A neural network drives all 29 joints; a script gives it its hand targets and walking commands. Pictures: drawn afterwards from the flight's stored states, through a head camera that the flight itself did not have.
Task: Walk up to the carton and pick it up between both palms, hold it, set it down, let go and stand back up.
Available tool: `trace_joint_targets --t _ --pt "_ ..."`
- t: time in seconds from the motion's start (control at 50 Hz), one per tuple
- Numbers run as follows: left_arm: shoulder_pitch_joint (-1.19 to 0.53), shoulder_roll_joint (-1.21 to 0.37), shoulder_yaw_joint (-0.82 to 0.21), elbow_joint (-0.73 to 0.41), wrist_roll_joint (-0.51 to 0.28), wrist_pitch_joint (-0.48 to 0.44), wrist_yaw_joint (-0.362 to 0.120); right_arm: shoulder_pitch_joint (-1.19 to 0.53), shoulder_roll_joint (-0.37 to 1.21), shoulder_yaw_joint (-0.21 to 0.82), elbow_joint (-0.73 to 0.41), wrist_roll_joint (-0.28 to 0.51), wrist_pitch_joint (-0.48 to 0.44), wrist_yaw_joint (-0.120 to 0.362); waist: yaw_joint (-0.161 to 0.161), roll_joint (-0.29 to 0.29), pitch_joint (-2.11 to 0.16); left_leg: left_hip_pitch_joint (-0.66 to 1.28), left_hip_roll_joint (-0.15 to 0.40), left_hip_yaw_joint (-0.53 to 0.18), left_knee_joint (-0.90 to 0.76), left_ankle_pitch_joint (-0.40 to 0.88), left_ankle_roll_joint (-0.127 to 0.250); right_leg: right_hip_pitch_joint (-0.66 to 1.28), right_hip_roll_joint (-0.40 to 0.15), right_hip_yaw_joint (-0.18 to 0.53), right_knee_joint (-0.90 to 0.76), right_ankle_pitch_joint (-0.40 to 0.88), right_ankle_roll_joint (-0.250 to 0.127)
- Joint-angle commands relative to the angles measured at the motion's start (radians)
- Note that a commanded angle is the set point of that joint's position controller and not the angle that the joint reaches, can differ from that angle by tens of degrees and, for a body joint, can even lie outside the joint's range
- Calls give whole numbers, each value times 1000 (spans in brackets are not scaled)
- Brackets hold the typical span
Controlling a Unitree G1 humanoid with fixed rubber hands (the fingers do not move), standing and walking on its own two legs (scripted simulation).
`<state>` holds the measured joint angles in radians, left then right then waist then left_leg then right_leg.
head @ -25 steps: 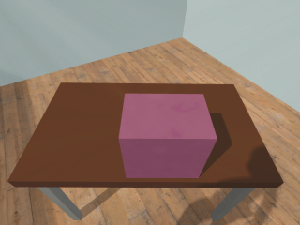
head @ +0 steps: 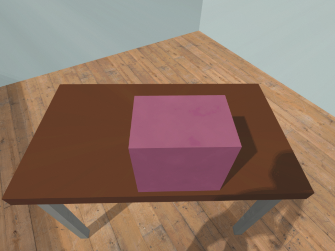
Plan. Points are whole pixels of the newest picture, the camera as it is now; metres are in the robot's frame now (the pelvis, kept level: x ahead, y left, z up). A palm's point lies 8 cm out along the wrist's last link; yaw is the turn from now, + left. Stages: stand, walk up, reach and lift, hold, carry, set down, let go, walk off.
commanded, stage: reach and lift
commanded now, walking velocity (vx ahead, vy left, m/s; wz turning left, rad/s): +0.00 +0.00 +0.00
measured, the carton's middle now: (179, 145) +0.41 -0.04 -0.01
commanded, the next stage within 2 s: none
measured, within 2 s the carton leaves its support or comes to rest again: neither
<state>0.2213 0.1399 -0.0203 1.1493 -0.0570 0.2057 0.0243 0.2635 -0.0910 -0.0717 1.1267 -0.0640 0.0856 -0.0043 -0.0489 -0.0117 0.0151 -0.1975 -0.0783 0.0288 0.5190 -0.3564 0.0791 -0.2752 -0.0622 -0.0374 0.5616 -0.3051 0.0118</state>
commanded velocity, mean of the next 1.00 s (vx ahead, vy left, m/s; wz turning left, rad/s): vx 0.00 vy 0.00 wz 0.00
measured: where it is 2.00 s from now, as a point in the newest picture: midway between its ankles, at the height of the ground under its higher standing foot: outside the picture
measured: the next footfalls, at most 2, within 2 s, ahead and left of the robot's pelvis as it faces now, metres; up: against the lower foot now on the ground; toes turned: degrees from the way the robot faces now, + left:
none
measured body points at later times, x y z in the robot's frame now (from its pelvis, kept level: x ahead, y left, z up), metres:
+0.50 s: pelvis -0.09 -0.06 -0.02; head +0.01 -0.05 +0.42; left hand +0.03 +0.20 -0.13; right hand +0.06 -0.24 -0.13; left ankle -0.06 +0.06 -0.73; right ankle -0.02 -0.15 -0.73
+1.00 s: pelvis -0.11 -0.09 -0.01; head -0.07 -0.09 +0.44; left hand +0.00 +0.21 -0.10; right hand +0.04 -0.25 -0.09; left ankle -0.06 +0.06 -0.73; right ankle -0.02 -0.15 -0.73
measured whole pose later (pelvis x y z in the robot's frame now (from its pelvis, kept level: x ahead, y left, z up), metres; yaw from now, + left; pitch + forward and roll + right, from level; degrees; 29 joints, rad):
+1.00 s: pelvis -0.11 -0.09 -0.01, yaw +2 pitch -3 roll -1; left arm 0.23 0.31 0.15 0.38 -0.04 0.42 -0.13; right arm 0.36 -0.08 0.10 0.13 0.16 0.37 -0.19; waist 0.05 0.02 0.16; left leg -0.35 0.10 0.03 0.66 -0.28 0.04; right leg -0.35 0.05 -0.13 0.57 -0.18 -0.05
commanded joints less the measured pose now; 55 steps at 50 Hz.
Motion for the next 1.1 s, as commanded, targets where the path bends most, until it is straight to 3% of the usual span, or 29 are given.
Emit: trace_joint_targets --t 0.0,0.04,0.06,0.1,0.14,0.18,0.22,0.28,0.34,0.38,0.4,0.44,0.46,0.5,0.54,0.56,0.6,0.64,0.7,0.78,0.84,0.88,0.94,0.96,1.0,1.02,1.04,1.06,1.08 --pt "-534 205 13 -431 -121 437 -4 -486 -211 -17 -491 92 308 81 37 69 -399 -309 180 -35 174 443 -159 60 16 -4 242 203 -66" --pt "-470 156 60 -561 -67 535 -22 -379 -168 107 -472 237 356 76 60 183 -578 -133 193 -73 278 997 -203 -74 50 -29 342 471 -46" --pt "-419 119 79 -581 -49 569 -36 -335 -153 166 -418 309 372 72 61 234 -594 -22 215 -114 315 1226 -216 -203 75 -47 370 448 -42" --pt "-278 24 93 -562 -4 646 -78 -264 -140 241 -291 405 412 48 73 279 -476 109 237 -143 295 1337 -229 -348 111 -53 246 301 -83" --pt "-108 -7 111 -616 89 708 -134 -196 -185 273 -243 445 419 -3 72 225 -333 100 208 -102 215 1119 -242 -210 133 -52 80 332 -112" --pt "0 40 121 -751 187 777 -180 -212 -239 285 -285 458 392 -69 78 114 -170 20 154 -44 153 896 -239 -11 138 -49 -23 473 -101" --pt "21 89 137 -873 250 819 -191 -249 -250 255 -354 414 349 -118 53 20 -27 -54 114 -9 102 678 -213 57 126 -38 -59 543 -77" --pt "-48 149 167 -1024 253 753 -158 -266 -203 161 -594 302 276 -144 48 -13 65 -100 95 37 30 367 -173 30 114 -23 -113 303 -55" --pt "-238 235 184 -1084 178 577 -122 -294 -71 103 -886 174 234 -142 54 -11 15 -239 106 90 29 70 -116 22 63 13 -99 72 -44" --pt "-383 284 171 -1095 113 440 -99 -303 14 87 -979 128 212 -118 65 40 -118 -346 142 92 55 -62 -82 41 27 52 -31 -39 -27" --pt "-481 293 215 -1062 149 376 -79 -348 -5 82 -1000 122 217 -96 45 91 -264 -511 207 67 58 -166 -15 195 6 114 33 -105 -10" --pt "-506 281 194 -978 82 293 -63 -322 -22 104 -1047 125 249 -81 30 212 -435 -705 297 25 63 -301 89 380 53 59 199 21 3" --pt "-509 298 192 -926 40 270 -67 -311 -33 108 -1056 125 275 -80 28 217 -483 -749 308 20 69 -300 101 408 54 49 247 79 3" --pt "-525 337 170 -819 -41 261 -97 -299 -7 102 -1045 132 336 -114 -8 129 -523 -715 283 27 97 -246 73 324 18 75 247 82 -14" --pt "-517 370 135 -730 -79 291 -139 -284 62 116 -995 159 400 -170 -24 8 -446 -629 230 55 138 -162 10 206 -46 174 124 -59 -22" --pt "-488 392 129 -695 -84 319 -159 -250 103 137 -963 187 432 -192 -13 -69 -368 -552 184 73 169 -89 -44 142 -90 262 18 -182 -19" --pt "-370 417 116 -644 -84 371 -197 -129 93 203 -941 266 477 -237 39 -100 -205 -347 122 78 175 -10 -90 6 -107 268 -136 -298 -16" --pt "-224 397 164 -650 -40 409 -214 -23 22 245 -1003 304 493 -258 105 -30 -49 -166 84 89 69 4 -117 -28 -68 164 -222 -256 -15" --pt "-129 374 224 -758 76 460 -203 -20 -23 217 -1043 276 433 -268 144 69 138 -72 58 112 -57 -46 -152 2 20 52 -235 -253 -20" --pt "-136 343 213 -843 134 433 -175 -61 16 193 -1072 231 343 -242 128 11 253 -70 47 116 -47 -103 -132 -67 -8 80 -301 -405 -28" --pt "-190 368 200 -907 42 286 -178 -54 31 185 -1129 214 287 -202 85 52 121 -65 103 72 -29 -8 -99 -53 -45 77 -262 -185 -6" --pt "-266 349 222 -997 4 167 -162 -57 36 177 -1153 219 233 -171 60 127 -127 -208 201 36 -29 -71 -4 152 -3 69 -124 -15 16" --pt "-321 324 211 -1019 -6 15 -133 -42 -47 161 -1239 218 215 -149 37 345 -407 -843 380 -8 -99 -490 219 750 163 25 190 35 53" --pt "-300 337 202 -973 -13 -30 -150 -56 -99 131 -1237 210 221 -139 28 336 -401 -1026 393 2 -141 -534 239 882 193 15 282 81 63" --pt "-328 379 154 -855 -78 -78 -181 -113 -98 93 -1176 186 229 -162 -21 201 -335 -986 333 23 -101 -460 190 710 159 7 276 22 24" --pt "-380 404 114 -795 -128 -76 -188 -139 -25 88 -1130 171 231 -194 -56 78 -251 -799 269 36 -13 -371 129 428 92 41 175 -138 -11" --pt "-418 459 54 -747 -172 -50 -185 -132 99 90 -1066 151 234 -226 -95 -130 -116 -426 155 40 123 -191 -6 -13 -40 173 -54 -417 -51" --pt "-395 494 30 -644 -127 -31 -190 45 94 156 -950 160 228 -261 -105 -284 51 22 73 -17 318 58 -41 -495 -161 301 -254 -575 -102" --pt "-435 504 35 -573 -98 -9 -197 63 51 148 -904 178 210 -272 -100 -206 77 64 71 -44 312 88 -47 -619 -137 359 -321 -597 -104"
